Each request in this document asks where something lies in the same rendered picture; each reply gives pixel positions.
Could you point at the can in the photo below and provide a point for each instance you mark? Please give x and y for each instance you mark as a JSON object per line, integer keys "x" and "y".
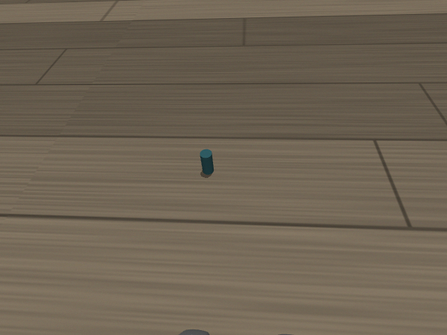
{"x": 206, "y": 161}

